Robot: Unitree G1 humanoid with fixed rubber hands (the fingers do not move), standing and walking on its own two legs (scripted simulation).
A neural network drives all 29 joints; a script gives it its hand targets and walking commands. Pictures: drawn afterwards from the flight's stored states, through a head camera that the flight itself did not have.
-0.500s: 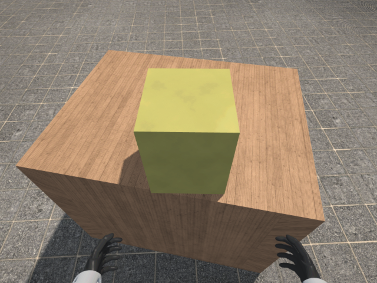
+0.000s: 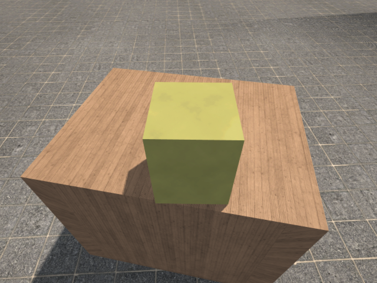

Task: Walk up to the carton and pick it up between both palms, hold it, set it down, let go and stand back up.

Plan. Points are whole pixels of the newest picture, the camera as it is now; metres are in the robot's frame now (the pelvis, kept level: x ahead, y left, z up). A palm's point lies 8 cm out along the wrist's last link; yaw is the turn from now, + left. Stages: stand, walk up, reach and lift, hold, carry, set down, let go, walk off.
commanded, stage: stand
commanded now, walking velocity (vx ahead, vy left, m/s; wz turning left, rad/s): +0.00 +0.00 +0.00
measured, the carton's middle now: (192, 144) +0.45 +0.01 +0.03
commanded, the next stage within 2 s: none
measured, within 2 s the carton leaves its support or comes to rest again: neither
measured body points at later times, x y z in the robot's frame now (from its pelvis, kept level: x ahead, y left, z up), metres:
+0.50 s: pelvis +0.00 +0.02 +0.00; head -0.01 +0.02 +0.45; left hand -0.02 +0.25 -0.15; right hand -0.01 -0.21 -0.15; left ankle -0.03 +0.11 -0.74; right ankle +0.01 -0.14 -0.74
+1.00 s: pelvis +0.00 +0.03 +0.00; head -0.01 +0.03 +0.45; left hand -0.05 +0.23 -0.16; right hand -0.04 -0.18 -0.16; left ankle -0.03 +0.11 -0.74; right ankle +0.01 -0.14 -0.74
